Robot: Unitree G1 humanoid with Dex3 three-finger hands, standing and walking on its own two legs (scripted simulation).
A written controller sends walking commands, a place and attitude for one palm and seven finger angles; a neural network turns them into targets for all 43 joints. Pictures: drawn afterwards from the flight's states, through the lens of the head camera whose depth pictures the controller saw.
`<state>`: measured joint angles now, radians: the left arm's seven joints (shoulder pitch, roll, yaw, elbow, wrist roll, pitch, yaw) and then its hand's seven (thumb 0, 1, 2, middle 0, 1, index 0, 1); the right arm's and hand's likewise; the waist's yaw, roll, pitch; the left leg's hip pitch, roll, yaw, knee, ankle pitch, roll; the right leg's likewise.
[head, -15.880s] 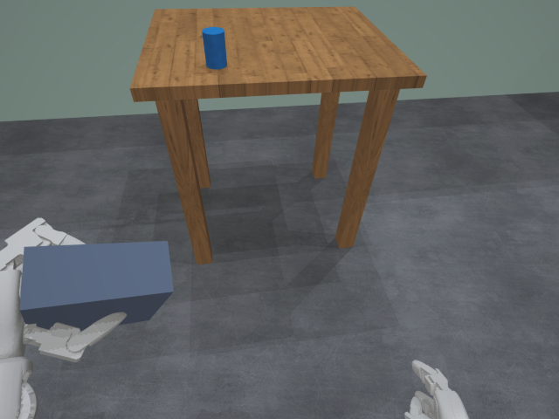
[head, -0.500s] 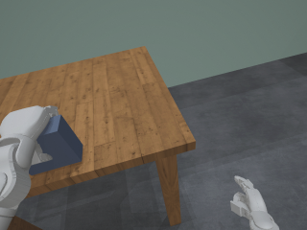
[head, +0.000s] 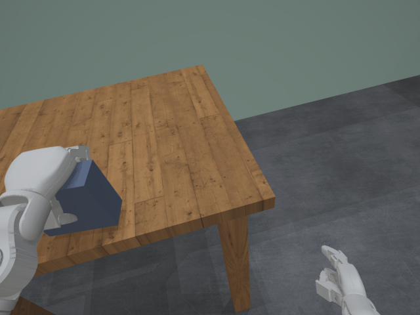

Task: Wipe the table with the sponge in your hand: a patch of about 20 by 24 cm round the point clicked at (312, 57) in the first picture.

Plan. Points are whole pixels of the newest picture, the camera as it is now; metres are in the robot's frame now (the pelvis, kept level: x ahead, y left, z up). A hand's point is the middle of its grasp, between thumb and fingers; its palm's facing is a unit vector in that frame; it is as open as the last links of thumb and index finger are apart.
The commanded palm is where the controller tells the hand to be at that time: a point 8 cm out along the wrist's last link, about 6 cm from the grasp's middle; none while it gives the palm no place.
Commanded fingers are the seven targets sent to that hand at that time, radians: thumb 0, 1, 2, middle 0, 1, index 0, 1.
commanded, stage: move the sponge above the wiping area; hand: left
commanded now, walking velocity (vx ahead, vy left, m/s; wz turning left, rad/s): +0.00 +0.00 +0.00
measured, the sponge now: (76, 206) +0.24 +0.29 +0.12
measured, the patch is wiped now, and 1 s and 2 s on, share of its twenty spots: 0.00 0.10 0.10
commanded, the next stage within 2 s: none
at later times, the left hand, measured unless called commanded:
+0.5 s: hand (70, 175) +0.26 +0.27 +0.19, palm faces +0.15 -0.01 -0.99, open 9.6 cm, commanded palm +0.21 +0.30 +0.27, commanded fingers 0.00 0.10 1.30 -1.20 -1.60 -1.20 -1.60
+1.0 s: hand (53, 160) +0.27 +0.29 +0.22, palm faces +0.21 +0.03 -0.98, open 9.6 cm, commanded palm +0.22 +0.30 +0.27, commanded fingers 0.00 0.10 1.30 -1.20 -1.60 -1.20 -1.60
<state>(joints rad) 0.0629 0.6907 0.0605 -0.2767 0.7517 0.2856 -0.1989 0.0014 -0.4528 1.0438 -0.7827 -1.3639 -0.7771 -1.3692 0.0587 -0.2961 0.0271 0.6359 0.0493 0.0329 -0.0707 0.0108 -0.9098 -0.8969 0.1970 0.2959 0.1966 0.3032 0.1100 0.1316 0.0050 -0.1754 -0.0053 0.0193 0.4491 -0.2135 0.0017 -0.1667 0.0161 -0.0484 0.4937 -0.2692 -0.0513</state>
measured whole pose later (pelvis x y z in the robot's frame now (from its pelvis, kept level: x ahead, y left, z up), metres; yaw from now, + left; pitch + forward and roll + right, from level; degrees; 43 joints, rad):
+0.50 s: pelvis -0.01 +0.01 +0.00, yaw +0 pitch -4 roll +1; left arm -0.05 0.67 -0.04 -0.31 0.80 0.30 -0.15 0.00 -0.45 1.04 -0.78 -1.36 -0.78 -1.37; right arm 0.02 -0.26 0.06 0.65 0.04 0.04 -0.06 0.01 -0.91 -0.90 0.20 0.30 0.20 0.30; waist 0.13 0.11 0.02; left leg -0.15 -0.02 0.02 0.40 -0.18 0.02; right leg -0.14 0.00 -0.04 0.44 -0.24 -0.04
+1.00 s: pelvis +0.00 +0.00 +0.00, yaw +0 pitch -4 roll +1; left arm -0.13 0.72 0.03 -0.19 0.77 0.31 -0.12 0.00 -0.45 1.05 -0.78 -1.36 -0.78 -1.37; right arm 0.02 -0.27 0.05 0.68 0.06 0.03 -0.08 0.01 -0.91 -0.90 0.20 0.30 0.20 0.30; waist 0.13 0.11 0.01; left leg -0.15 0.00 0.01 0.41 -0.19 -0.01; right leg -0.13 0.03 -0.06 0.44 -0.24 -0.06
